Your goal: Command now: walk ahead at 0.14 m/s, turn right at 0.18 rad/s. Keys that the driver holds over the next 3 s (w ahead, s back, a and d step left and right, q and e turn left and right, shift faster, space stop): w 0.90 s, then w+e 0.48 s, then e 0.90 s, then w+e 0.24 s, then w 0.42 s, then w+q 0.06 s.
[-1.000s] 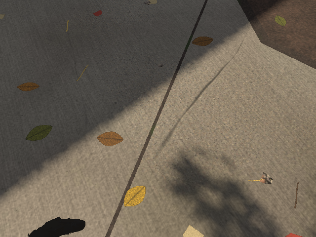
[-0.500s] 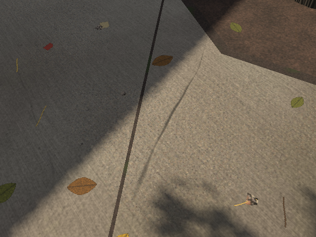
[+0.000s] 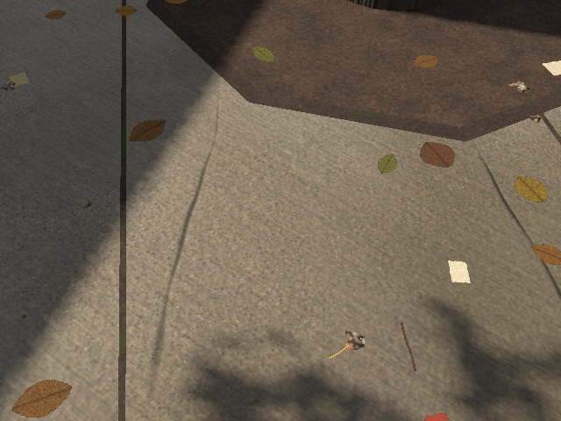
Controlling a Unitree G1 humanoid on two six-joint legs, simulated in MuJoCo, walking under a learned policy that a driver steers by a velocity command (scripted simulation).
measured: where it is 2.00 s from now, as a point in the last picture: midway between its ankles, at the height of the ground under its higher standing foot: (282, 292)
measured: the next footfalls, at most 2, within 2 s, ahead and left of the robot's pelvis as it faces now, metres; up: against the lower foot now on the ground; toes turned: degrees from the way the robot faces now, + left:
right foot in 0.08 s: +0.01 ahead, -0.11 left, +0.00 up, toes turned +2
left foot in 0.50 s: +0.30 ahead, +0.12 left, +0.00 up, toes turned +2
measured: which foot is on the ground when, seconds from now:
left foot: down 0.00-0.08, up 0.10-0.48, down 0.50-1.00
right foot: up 0.00-0.06, down 0.08-0.52, up 0.54-1.00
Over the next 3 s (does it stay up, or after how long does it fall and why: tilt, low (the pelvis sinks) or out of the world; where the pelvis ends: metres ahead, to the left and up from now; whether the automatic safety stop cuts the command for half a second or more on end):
stays up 0.87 -0.21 -0.02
